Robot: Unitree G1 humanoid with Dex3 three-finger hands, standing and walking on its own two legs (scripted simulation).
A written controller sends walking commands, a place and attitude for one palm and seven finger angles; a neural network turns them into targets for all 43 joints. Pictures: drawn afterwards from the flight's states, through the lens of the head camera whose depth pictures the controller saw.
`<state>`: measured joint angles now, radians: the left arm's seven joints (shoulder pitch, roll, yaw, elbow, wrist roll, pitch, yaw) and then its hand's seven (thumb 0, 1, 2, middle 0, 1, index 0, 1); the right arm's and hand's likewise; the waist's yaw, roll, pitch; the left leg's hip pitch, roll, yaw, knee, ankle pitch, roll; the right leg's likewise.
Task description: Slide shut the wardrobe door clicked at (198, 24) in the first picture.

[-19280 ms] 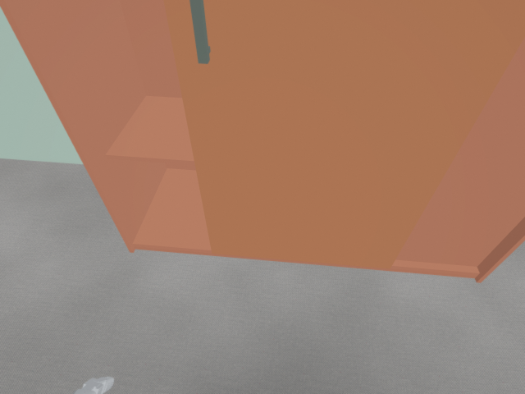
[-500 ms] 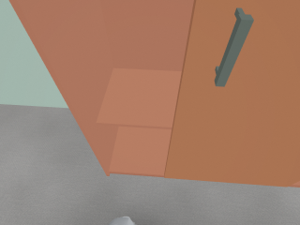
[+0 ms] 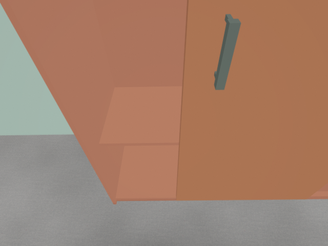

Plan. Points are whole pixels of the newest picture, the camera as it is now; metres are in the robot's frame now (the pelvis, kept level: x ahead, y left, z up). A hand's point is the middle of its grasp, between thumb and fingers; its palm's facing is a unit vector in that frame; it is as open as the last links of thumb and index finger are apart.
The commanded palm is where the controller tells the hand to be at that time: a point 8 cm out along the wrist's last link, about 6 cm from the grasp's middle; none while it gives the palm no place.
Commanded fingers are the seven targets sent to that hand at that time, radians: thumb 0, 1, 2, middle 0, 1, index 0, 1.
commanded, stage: come to a stop and stand still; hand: right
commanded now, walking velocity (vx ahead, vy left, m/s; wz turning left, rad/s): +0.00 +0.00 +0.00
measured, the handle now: (223, 54) +0.48 -0.13 +0.24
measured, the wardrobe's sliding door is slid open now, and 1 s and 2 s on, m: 0.37 0.37 0.37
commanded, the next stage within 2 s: look again from close up in 1.98 s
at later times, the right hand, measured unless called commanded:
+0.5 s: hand out of the picture -0.06 -0.14 -0.17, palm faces +0.07 +0.99 -0.13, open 7.3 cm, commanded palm none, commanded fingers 0.00 -0.90 -0.90 0.20 0.30 0.20 0.30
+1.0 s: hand out of the picture +0.01 -0.19 -0.17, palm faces +0.02 +0.97 -0.23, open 7.3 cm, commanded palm none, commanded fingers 0.00 -0.90 -0.90 0.20 0.30 0.20 0.30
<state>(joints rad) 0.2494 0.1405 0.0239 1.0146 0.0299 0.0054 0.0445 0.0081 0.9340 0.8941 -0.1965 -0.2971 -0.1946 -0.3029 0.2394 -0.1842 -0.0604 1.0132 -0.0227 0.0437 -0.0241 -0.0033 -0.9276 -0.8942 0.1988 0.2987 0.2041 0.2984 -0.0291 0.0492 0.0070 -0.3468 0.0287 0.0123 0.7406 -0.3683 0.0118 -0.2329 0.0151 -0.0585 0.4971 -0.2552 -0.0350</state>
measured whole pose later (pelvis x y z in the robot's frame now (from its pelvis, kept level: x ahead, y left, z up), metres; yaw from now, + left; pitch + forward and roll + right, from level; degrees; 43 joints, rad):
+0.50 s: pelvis -0.03 +0.01 +0.01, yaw +0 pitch -1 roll +0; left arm 0.32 0.13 0.00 1.13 0.02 0.01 0.03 0.01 0.91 0.89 -0.20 -0.30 -0.19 -0.30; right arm 0.35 -0.12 0.00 1.14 -0.01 0.00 -0.02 0.00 -0.91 -0.89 0.20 0.30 0.20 0.30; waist -0.01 0.02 0.01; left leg -0.19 0.00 0.02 0.42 -0.21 0.00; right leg -0.22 -0.01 -0.05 0.41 -0.17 -0.01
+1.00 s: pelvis -0.01 -0.02 +0.00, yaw +1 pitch +0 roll +0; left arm 0.32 0.16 -0.01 1.07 0.02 -0.02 0.02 0.02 0.93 0.89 -0.20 -0.30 -0.20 -0.30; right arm 0.31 -0.15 0.01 1.07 -0.01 -0.02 -0.04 0.00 -0.91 -0.89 0.20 0.30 0.20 0.30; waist 0.00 -0.04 -0.01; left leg -0.23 0.04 -0.01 0.52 -0.29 -0.03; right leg -0.25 0.03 -0.08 0.50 -0.25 -0.05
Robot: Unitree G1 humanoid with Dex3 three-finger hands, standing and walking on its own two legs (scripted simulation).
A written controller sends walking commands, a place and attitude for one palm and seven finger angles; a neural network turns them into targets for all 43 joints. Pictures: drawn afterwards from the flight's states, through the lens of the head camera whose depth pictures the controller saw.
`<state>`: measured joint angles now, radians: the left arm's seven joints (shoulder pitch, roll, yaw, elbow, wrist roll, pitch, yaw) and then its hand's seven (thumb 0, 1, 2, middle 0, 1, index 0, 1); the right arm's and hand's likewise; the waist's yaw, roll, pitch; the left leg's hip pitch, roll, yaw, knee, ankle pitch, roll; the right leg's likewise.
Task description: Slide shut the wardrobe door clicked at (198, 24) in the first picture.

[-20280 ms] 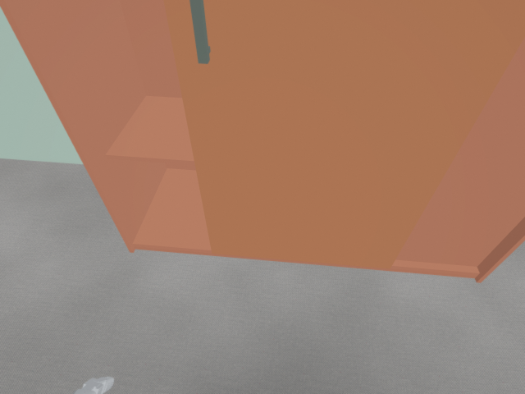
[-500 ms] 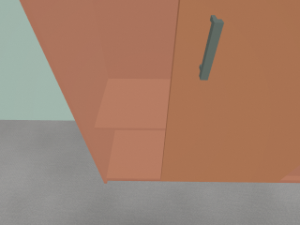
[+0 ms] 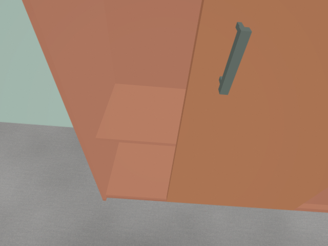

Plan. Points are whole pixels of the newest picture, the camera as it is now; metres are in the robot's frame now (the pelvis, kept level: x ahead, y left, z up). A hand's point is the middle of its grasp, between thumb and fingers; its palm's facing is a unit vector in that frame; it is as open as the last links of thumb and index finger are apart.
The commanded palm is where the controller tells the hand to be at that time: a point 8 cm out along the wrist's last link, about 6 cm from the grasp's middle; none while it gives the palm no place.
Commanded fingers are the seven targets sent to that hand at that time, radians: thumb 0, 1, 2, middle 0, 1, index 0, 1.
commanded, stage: come to a stop and stand still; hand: right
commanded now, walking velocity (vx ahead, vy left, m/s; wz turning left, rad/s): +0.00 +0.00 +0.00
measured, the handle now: (231, 60) +0.49 -0.11 +0.24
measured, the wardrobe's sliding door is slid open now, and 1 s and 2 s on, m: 0.37 0.37 0.37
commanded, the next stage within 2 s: look again from close up in 0.98 s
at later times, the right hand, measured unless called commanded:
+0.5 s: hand out of the picture +0.03 -0.15 -0.17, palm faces +0.02 +0.98 -0.19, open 7.3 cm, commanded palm none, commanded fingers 0.00 -0.90 -0.90 0.20 0.30 0.20 0.30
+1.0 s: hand out of the picture +0.03 -0.13 -0.17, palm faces +0.04 +0.98 -0.19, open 7.3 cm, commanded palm none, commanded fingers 0.00 -0.90 -0.90 0.20 0.30 0.20 0.30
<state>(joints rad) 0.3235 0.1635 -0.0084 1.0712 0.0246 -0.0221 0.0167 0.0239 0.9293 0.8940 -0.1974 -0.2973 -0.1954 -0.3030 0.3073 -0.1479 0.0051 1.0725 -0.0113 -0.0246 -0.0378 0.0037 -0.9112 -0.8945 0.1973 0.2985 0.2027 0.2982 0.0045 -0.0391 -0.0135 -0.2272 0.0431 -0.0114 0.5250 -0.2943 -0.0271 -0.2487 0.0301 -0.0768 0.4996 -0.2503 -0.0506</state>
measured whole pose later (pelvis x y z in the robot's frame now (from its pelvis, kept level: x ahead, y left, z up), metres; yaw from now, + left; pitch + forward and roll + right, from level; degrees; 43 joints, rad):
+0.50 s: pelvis +0.03 +0.02 +0.00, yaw +0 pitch +0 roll -1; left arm 0.24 0.17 -0.01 1.11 0.02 -0.03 0.03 0.01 0.92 0.89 -0.20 -0.30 -0.19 -0.30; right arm 0.28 -0.15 0.01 1.11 -0.01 -0.02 -0.04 0.00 -0.91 -0.89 0.20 0.30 0.20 0.30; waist -0.01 0.00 0.03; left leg -0.15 0.02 0.00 0.46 -0.31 -0.01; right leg -0.17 0.01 -0.07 0.44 -0.27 -0.02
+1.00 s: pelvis +0.04 +0.03 +0.01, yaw +0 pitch +0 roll -1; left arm 0.27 0.15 -0.02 1.14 0.02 -0.02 0.03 0.01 0.92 0.89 -0.20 -0.30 -0.19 -0.30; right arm 0.30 -0.14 0.01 1.12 -0.01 -0.02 -0.04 0.00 -0.91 -0.89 0.20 0.30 0.20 0.30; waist -0.01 0.00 0.02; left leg -0.12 0.00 0.01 0.43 -0.30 0.02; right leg -0.15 -0.01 -0.05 0.42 -0.26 0.00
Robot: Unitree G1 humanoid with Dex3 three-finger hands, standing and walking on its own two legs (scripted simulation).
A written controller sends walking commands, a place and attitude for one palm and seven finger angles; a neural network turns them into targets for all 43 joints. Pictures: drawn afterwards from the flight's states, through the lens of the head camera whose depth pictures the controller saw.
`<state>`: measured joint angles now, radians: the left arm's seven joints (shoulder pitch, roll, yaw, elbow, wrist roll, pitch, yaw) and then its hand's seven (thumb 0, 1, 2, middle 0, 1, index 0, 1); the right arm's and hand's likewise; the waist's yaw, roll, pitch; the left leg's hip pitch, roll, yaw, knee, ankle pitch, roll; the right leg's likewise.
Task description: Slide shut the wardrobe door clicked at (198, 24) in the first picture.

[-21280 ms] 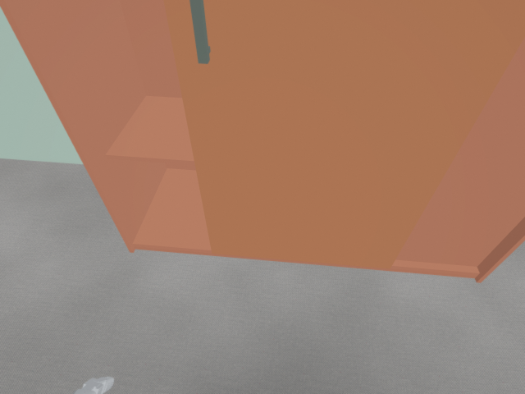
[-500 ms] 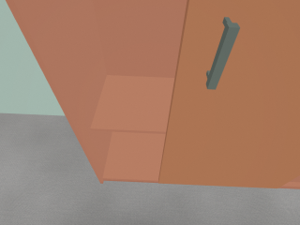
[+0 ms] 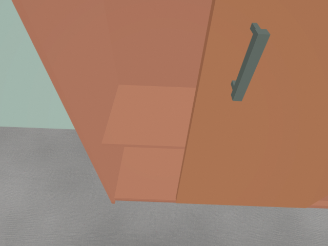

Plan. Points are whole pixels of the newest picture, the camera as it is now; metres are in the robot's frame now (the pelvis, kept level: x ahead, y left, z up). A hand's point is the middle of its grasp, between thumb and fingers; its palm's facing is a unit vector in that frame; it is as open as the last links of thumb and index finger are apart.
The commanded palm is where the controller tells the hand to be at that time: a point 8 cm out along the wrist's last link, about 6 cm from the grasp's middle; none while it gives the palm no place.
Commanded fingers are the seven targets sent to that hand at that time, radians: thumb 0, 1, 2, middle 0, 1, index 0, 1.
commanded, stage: look again from close up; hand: right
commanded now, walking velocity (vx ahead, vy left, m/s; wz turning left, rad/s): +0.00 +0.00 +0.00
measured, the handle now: (245, 64) +0.45 -0.15 +0.24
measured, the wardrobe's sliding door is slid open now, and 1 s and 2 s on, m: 0.37 0.37 0.37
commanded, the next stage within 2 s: raise the hand with hooked fingers in 0.78 s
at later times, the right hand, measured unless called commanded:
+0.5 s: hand out of the picture -0.03 -0.16 -0.17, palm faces +0.05 +0.98 -0.18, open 7.3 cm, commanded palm none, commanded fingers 0.00 -0.90 -0.90 0.20 0.30 0.20 0.30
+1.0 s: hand out of the picture +0.07 -0.20 -0.10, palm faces +0.21 +0.94 -0.26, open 7.2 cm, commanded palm +0.09 -0.22 -0.05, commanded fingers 0.00 -0.74 -0.83 0.21 0.41 0.21 0.41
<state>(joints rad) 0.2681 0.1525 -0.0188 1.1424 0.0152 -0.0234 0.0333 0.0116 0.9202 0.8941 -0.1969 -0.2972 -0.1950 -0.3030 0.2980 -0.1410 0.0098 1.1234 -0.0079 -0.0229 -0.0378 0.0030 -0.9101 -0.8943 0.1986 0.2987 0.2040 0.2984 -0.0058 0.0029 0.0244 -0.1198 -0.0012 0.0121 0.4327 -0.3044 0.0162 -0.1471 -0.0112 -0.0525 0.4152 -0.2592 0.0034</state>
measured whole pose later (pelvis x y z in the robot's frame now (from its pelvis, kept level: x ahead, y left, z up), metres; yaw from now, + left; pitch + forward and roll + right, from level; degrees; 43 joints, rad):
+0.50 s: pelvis +0.00 +0.01 +0.00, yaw +0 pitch -1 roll -1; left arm 0.29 0.14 -0.02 1.15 0.01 -0.02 0.03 0.01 0.92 0.89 -0.20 -0.30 -0.19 -0.30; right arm 0.33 -0.13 0.01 1.13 -0.01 -0.02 -0.04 0.00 -0.91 -0.89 0.20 0.30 0.20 0.30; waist -0.01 0.00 0.02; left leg -0.11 -0.01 0.02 0.42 -0.29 0.03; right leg -0.15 -0.02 -0.04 0.41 -0.25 0.01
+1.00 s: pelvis -0.02 +0.00 +0.00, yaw -1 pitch -1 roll +0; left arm 0.37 0.21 -0.02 0.94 -0.03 -0.20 0.08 0.03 0.93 0.89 -0.20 -0.30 -0.20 -0.30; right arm 0.49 -0.21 0.01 0.39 0.11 0.03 -0.10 0.06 -0.96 -0.88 0.21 0.31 0.21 0.31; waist -0.02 -0.03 0.03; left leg -0.17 0.00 0.03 0.51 -0.32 0.02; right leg -0.21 -0.01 -0.03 0.49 -0.27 0.01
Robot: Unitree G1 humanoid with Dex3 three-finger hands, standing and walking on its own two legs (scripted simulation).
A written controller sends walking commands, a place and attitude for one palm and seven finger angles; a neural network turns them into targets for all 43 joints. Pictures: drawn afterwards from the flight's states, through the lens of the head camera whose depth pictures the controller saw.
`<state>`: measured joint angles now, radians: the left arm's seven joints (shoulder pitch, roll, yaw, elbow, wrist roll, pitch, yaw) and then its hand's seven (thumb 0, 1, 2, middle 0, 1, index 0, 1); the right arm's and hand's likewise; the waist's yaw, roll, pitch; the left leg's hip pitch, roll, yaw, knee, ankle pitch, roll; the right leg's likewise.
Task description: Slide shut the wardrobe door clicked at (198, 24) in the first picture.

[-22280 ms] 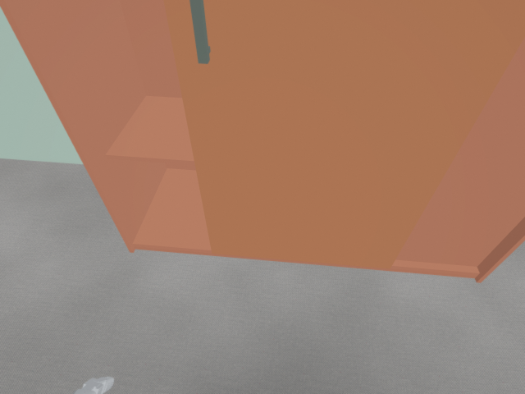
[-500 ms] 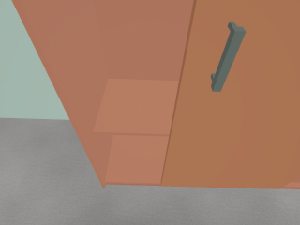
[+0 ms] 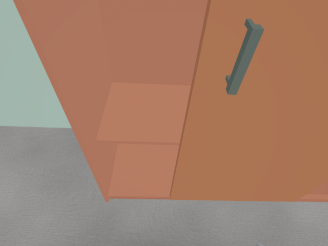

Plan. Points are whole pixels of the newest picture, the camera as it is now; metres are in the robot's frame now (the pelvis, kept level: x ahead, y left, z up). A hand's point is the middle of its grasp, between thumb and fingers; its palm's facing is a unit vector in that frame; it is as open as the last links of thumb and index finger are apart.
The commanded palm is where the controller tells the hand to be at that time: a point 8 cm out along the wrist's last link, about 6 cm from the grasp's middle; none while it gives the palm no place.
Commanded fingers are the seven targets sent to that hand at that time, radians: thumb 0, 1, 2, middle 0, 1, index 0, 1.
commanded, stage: raise the hand with hooked fingers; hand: right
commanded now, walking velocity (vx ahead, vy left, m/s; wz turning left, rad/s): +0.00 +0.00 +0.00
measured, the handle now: (239, 58) +0.47 -0.14 +0.24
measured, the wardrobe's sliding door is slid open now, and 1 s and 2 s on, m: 0.37 0.37 0.37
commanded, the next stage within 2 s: move the hooked fingers beside the handle in 1.98 s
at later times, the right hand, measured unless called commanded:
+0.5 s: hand (283, 237) +0.15 -0.21 +0.07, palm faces +0.14 +0.99 -0.08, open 9.8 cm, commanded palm +0.14 -0.25 +0.06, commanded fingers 0.00 -0.15 -0.58 0.25 0.78 0.25 0.78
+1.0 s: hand (317, 192) +0.21 -0.25 +0.14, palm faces +0.03 +0.99 -0.12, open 12.7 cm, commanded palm +0.17 -0.30 +0.17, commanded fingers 0.00 0.43 -0.33 0.29 1.15 0.29 1.15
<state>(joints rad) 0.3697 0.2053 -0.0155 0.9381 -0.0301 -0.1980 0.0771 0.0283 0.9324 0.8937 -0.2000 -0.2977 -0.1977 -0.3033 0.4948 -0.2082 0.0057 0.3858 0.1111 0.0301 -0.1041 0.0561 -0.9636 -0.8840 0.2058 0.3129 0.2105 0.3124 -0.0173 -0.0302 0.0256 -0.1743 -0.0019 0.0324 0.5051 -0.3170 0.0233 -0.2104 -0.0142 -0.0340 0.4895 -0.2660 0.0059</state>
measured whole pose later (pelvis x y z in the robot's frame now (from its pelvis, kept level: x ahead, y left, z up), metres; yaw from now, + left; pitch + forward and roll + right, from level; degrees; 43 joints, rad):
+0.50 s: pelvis -0.03 +0.00 -0.04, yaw -4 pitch +2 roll +2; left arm 0.19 0.25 -0.05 0.55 -0.02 -0.28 0.07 0.01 0.91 0.89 -0.20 -0.30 -0.20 -0.30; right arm 0.38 -0.25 -0.17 -0.11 0.28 -0.38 0.25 0.02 -0.38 -0.67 0.23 0.64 0.24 0.64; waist -0.08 -0.04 -0.04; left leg -0.41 0.00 0.13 0.81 -0.44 0.03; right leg -0.51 -0.02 0.06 0.86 -0.39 0.01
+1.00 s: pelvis -0.03 -0.01 -0.01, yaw -2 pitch -2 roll +1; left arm 0.24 0.31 -0.05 0.67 -0.06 -0.36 0.10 0.02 0.90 0.89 -0.20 -0.30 -0.20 -0.30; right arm 0.13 -0.39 -0.34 -0.08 0.34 0.03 0.39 0.00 0.21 -0.42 0.28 1.01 0.28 1.01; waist -0.06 -0.05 -0.02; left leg -0.21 0.00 0.07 0.55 -0.31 0.01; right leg -0.29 -0.01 0.01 0.59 -0.28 -0.01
